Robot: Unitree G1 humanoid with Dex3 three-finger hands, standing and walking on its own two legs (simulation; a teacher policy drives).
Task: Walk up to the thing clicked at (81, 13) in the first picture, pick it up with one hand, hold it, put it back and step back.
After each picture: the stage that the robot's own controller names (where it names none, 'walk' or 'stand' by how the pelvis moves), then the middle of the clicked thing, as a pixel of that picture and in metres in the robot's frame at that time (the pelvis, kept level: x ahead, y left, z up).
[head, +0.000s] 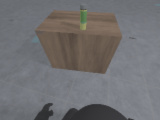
stand; (83, 17) +0.94 +0.13 +0.14
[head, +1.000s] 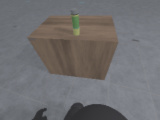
walk; (75, 22) +0.82 +0.22 +0.16
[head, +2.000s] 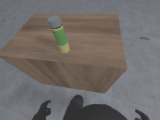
stand; (60, 37) +0.47 +0.24 +0.16
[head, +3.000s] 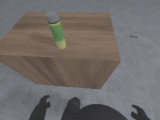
stand; (57, 32) +0.51 +0.26 +0.17
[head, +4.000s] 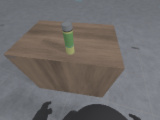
stand; (68, 39) +0.52 +0.20 +0.14
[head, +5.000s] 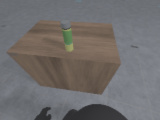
stand; (67, 37) +0.57 +0.22 +0.14
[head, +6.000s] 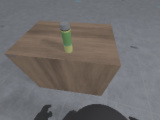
stand; (66, 38) +0.55 +0.22 +0.14
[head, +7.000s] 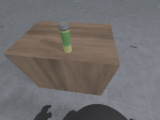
stand; (65, 38) +0.55 +0.23 +0.14
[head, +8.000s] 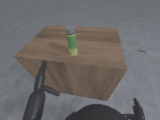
rise first; (72, 42) +0.53 +0.21 +0.14
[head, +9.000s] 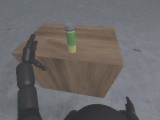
go down; (71, 39) +0.57 +0.19 +0.14
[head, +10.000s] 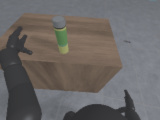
go down; (61, 37) +0.50 +0.20 +0.15
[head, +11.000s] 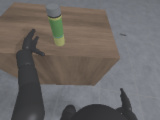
close in; (57, 28) +0.54 +0.21 +0.17
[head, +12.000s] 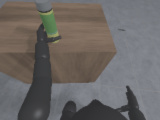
close; (49, 24) +0.55 +0.23 +0.19
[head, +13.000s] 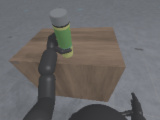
lift; (64, 38) +0.35 +0.15 +0.31
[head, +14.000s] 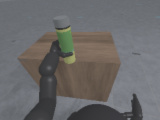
lift; (66, 42) +0.33 +0.15 +0.31
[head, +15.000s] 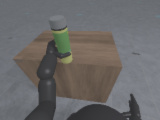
hold; (62, 43) +0.33 +0.17 +0.30
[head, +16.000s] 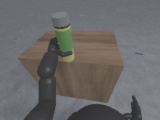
hold; (65, 41) +0.32 +0.16 +0.32
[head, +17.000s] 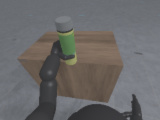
crouch; (68, 44) +0.31 +0.14 +0.30
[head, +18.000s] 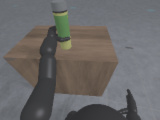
crouch; (63, 28) +0.44 +0.17 +0.31
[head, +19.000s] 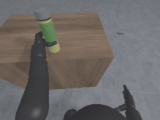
lower; (49, 33) +0.50 +0.21 +0.19
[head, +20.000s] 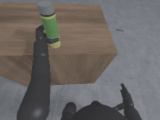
lower; (51, 28) +0.51 +0.21 +0.19
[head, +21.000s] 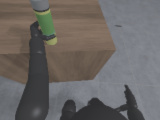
lower; (46, 24) +0.53 +0.22 +0.19
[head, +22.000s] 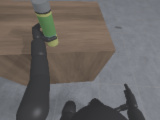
lower; (48, 26) +0.52 +0.21 +0.19
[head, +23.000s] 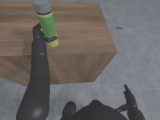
loosen; (48, 27) +0.52 +0.21 +0.19
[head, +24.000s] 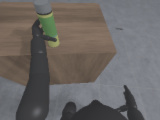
withdraw; (49, 27) +0.52 +0.21 +0.19
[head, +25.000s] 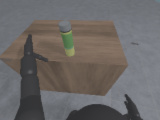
sink last; (67, 40) +0.49 +0.19 +0.17
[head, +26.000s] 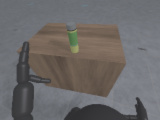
stand; (73, 38) +0.55 +0.21 +0.16
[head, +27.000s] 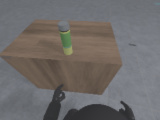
stand; (66, 40) +0.51 +0.21 +0.15
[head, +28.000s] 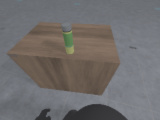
stand; (68, 40) +0.54 +0.21 +0.14
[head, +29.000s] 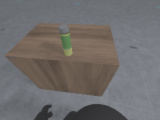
stand; (66, 41) +0.52 +0.22 +0.14
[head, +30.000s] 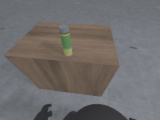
stand; (66, 41) +0.52 +0.22 +0.14
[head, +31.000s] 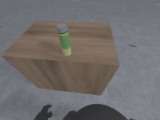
stand; (64, 41) +0.51 +0.23 +0.14
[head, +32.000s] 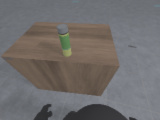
stand; (65, 42) +0.50 +0.22 +0.14
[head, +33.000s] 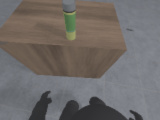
walk; (70, 22) +0.57 +0.18 +0.15
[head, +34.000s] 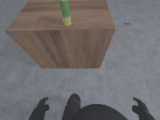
walk; (65, 9) +0.76 +0.27 +0.17
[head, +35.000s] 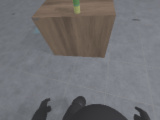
walk; out of the picture +1.06 +0.25 +0.16
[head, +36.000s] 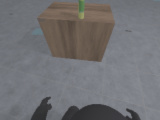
stand; (81, 7) +1.12 +0.20 +0.15
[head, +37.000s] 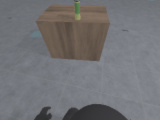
stand; (77, 8) +1.15 +0.22 +0.14
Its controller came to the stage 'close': yes
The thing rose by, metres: 0.20
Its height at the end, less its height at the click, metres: +0.00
